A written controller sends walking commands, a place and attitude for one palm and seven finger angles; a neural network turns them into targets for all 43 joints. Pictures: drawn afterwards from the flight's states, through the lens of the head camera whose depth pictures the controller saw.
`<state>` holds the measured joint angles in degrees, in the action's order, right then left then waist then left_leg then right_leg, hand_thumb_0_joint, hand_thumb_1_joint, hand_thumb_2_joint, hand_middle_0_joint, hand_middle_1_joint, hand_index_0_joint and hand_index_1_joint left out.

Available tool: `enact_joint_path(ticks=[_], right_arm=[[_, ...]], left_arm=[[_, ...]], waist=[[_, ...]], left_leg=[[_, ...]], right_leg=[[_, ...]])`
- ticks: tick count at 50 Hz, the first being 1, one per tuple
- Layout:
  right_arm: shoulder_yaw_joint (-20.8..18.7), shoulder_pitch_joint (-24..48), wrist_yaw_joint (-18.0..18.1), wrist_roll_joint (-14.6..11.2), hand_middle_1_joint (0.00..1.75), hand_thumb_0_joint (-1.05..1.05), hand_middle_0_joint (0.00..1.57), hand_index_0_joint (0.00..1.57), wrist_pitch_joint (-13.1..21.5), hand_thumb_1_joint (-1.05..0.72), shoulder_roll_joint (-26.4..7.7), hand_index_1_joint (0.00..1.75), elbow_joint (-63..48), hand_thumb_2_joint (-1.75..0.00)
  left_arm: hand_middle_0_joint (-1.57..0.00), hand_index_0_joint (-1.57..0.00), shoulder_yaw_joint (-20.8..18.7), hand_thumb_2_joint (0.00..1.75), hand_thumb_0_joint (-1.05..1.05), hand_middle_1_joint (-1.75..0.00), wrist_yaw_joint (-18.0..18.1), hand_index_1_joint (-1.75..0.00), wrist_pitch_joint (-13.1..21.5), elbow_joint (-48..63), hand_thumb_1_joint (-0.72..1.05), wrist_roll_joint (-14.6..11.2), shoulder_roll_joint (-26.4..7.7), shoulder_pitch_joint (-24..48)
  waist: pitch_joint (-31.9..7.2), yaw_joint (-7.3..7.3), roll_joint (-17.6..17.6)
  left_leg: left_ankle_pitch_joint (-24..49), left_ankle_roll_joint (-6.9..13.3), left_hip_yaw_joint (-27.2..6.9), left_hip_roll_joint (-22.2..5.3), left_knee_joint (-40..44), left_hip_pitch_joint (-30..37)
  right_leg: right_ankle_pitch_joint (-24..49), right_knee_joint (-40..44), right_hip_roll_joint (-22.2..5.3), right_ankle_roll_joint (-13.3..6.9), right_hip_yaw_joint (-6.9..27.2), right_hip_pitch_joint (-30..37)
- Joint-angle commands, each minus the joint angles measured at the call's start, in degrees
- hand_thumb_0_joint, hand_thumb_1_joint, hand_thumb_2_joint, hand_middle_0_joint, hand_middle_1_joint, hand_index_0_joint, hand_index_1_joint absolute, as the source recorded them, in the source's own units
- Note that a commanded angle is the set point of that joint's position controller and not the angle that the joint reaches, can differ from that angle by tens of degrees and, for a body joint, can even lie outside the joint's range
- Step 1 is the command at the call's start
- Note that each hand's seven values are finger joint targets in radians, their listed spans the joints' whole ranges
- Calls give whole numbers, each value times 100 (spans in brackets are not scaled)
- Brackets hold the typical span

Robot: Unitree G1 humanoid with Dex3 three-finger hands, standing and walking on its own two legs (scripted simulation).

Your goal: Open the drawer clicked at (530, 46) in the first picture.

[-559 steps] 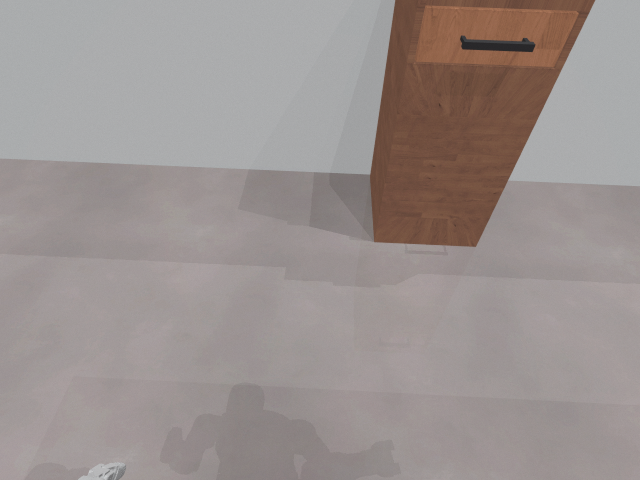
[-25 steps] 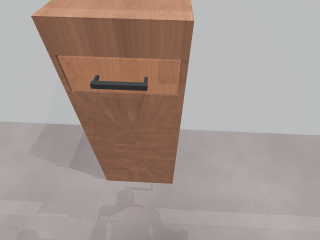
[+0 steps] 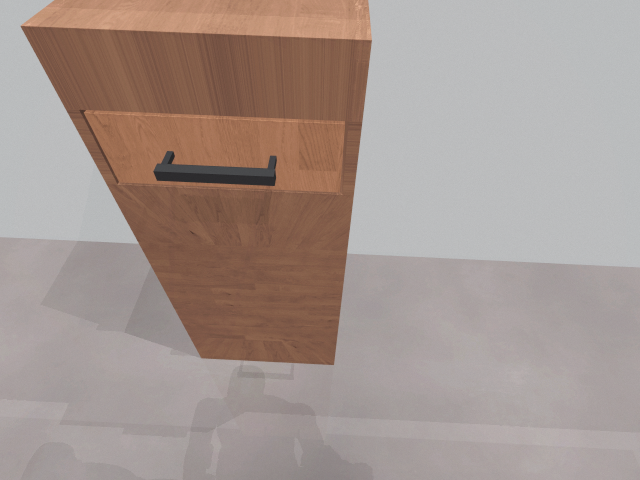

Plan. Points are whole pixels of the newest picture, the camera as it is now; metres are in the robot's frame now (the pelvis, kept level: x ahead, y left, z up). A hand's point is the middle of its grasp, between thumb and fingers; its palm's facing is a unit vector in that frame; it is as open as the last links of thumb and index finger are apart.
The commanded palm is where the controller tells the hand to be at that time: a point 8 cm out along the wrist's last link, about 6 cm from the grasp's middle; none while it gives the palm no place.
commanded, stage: come to a stop and stand still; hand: left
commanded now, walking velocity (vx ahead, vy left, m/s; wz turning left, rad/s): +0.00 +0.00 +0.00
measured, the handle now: (218, 166) +0.54 +0.20 +0.08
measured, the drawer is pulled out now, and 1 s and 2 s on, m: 0.00 0.00 0.00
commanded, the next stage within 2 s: look again from close up in 0.46 s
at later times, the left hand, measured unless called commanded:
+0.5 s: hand out of the picture +0.04 +0.17 -0.17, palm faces +0.04 -0.97 -0.22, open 7.4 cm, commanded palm none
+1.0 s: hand out of the picture +0.02 +0.15 -0.17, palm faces +0.06 -0.98 -0.21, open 7.4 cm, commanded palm none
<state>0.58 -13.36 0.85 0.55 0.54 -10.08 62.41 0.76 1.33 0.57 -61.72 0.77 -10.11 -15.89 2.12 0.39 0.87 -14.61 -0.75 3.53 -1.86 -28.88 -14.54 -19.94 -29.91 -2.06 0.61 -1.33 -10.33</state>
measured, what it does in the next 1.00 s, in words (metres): stands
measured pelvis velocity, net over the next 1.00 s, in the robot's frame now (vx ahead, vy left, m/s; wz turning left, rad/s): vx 0.03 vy -0.03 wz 0.02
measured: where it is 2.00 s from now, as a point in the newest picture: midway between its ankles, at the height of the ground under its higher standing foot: outside the picture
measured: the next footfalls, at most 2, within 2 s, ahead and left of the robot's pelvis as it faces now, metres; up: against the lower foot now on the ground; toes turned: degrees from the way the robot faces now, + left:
none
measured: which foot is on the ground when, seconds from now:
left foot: down 0.00-1.00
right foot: down 0.00-1.00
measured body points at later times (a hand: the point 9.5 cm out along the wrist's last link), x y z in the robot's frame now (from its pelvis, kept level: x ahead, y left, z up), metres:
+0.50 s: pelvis +0.03 -0.02 +0.00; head +0.04 -0.02 +0.45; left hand +0.03 +0.22 -0.16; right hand +0.06 -0.25 -0.16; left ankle +0.01 +0.13 -0.74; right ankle -0.04 -0.12 -0.74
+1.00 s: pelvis +0.03 -0.03 +0.00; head +0.05 -0.03 +0.45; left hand +0.02 +0.20 -0.16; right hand +0.06 -0.25 -0.16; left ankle +0.01 +0.13 -0.74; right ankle -0.04 -0.12 -0.74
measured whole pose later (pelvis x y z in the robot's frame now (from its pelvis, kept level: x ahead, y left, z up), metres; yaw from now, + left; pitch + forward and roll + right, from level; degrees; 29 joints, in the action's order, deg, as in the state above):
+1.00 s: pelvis +0.03 -0.03 +0.00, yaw +1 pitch +0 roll +1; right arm 0.6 -12.6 1.9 0.6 0.4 -9.5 65.2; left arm -0.2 1.8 0.8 -63.1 0.6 -9.8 -16.4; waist 1.1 0.8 1.0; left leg -15.6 -3.1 1.7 -3.3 -26.6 -11.1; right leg -21.4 -27.0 -0.4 -1.5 -3.3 -6.0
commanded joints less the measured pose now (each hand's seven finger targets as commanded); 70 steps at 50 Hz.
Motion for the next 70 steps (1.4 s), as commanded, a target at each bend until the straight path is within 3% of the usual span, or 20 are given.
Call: enact_joint_path(ticks=[1,7,19,35,41,49,57,58,59,60,61,62,63,64,65,66,67,68,69,70], right_arm=[[-142,-199,61,6,30,0,20,20,116,-90,-598,30,-197,-90],[-131,-175,74,15,30,0,20,20,105,-90,-596,30,-146,-90],[-134,-169,110,19,30,0,20,20,102,-90,-612,30,-77,-90],[-115,-144,135,13,30,0,20,20,90,-90,-574,30,15,-90],[-111,-151,140,12,30,0,20,20,80,-90,-535,30,47,-90],[-109,-188,148,13,30,0,20,20,88,-90,-525,30,65,-90],[-112,-246,156,9,30,0,20,20,87,-90,-503,30,98,-90],[-187,420,78,-45,30,0,20,20,85,-90,-591,30,-389,-90],[-98,215,367,-358,30,0,20,20,1013,-90,-1255,30,-2302,-90],[-221,134,624,-206,30,0,20,20,1543,-90,-953,30,-1885,-90],[-315,251,641,-469,30,0,20,20,1731,-90,-732,30,-2000,-90],[-311,318,640,-485,30,0,20,20,1809,-90,-679,30,-1988,-90],[-357,616,581,-312,30,0,20,20,1803,-90,-897,30,-2379,-90],[-365,532,539,-105,30,0,20,20,1691,-90,-1033,30,-2452,-90],[-370,534,483,37,30,0,20,20,1535,-90,-1006,30,-2634,-90],[-442,600,389,86,30,0,20,20,1379,-90,-1019,30,-2863,-90],[-488,683,273,205,30,0,20,20,1158,-90,-987,30,-2973,-90],[-521,856,140,281,30,0,20,20,943,-90,-970,30,-3107,-90],[-542,951,1,316,30,0,20,20,744,-90,-961,30,-3208,-90],[-543,1076,-112,318,30,0,20,20,543,-90,-954,30,-3348,-90]], left_arm=[[-20,-20,-178,90,0,-30,51,-30,80,145,90,25,-717,-343],[-20,-20,-194,90,0,-30,52,-30,77,134,90,21,-710,-299],[-20,-20,-234,90,0,-30,68,-30,88,114,90,13,-731,-307],[-20,-20,-240,90,0,-30,77,-30,83,39,90,3,-697,-390],[-20,-20,-232,90,0,-30,75,-30,72,20,90,8,-645,-414],[-20,-20,-242,90,0,-30,85,-30,93,-8,90,0,-651,-490],[-20,-20,-240,90,0,-30,85,-30,84,-16,90,3,-622,-490],[-20,-20,-254,90,0,-30,327,-30,234,-194,90,61,-620,-1066],[-20,-20,154,89,0,-32,274,-32,1330,8850,88,672,-2287,3622],[-20,-20,-320,88,0,-33,787,-33,834,7064,85,845,-2053,968],[-21,-21,61,87,0,-34,1109,-34,-67,6484,83,817,-1054,-418],[-21,-21,596,86,0,-36,1106,-36,-228,6304,81,1170,-279,-472],[-21,-21,411,85,0,-37,1224,-37,-150,6941,78,1671,-795,-21],[-21,-21,243,84,0,-39,1388,-39,-122,6859,76,2316,-1119,-299],[-21,-21,354,83,0,-40,1538,-40,-155,6534,74,2935,-986,-636],[-21,-21,282,82,0,-42,1678,-42,-195,6241,71,3525,-970,-1037],[-22,-22,348,81,0,-43,1825,-43,-189,5923,69,4164,-854,-1457],[-22,-22,522,80,0,-45,1939,-45,-162,5648,67,4667,-636,-1792],[-22,-22,612,79,0,-47,2016,-47,-104,5621,64,5092,-555,-1907],[-22,-22,487,78,0,-48,2075,-48,-33,5813,62,5423,-695,-1928]], waist=[[-127,3,-25],[-47,3,-37],[-272,4,-2],[-196,27,-35],[-54,31,23],[-185,40,29],[-100,29,-59],[548,254,228],[-2189,-320,-1620],[-2238,85,-2651],[-1512,46,-2082],[-895,-123,-1237],[-624,-43,-651],[-1149,-131,63],[-1165,-101,581],[-1227,87,693],[-1256,253,1128],[-877,381,1392],[-797,493,1469],[-913,615,1453]], left_leg=[[1186,241,-357,-401,327,346],[1300,215,-331,-393,290,314],[1793,173,-292,-414,217,504],[1854,157,-283,-415,273,584],[1672,152,-306,-414,355,565],[1780,125,-266,-409,308,583],[1803,127,-283,-422,344,587],[956,-39,16,-301,-1126,-227],[2054,404,138,184,3,1544],[3297,413,-155,37,426,2156],[3425,308,-342,-165,511,1655],[3239,351,-211,-155,203,1092],[2308,302,-250,-1,-99,493],[1864,346,-137,121,-436,300],[1727,351,-166,205,-677,-92],[1748,302,-173,282,-824,-437],[1593,221,-163,305,-929,-870],[1158,166,-166,332,-982,-1394],[820,141,-139,341,-1051,-1670],[608,130,-111,360,-1116,-1841]], right_leg=[[1484,545,-393,-214,336,-192],[1677,559,-411,-232,318,-152],[2359,510,-431,-237,245,117],[2523,616,-444,-234,207,191],[2278,715,-415,-231,209,116],[2677,700,-458,-235,194,262],[2520,745,-428,-229,184,217],[5183,1080,-875,215,967,-210],[4891,231,-322,-365,972,225],[2814,-564,32,-371,173,-151],[951,-773,213,-237,-331,-900],[1018,-551,217,-151,-432,-1201],[1364,-271,170,-193,-302,-1330],[1639,-255,166,-195,-208,-1430],[1821,-413,212,-182,-198,-1597],[1957,-585,225,-200,-125,-1542],[1944,-786,258,-210,-59,-1616],[1593,-829,266,-240,89,-1863],[1357,-851,234,-289,257,-1971],[1189,-891,209,-338,388,-1946]])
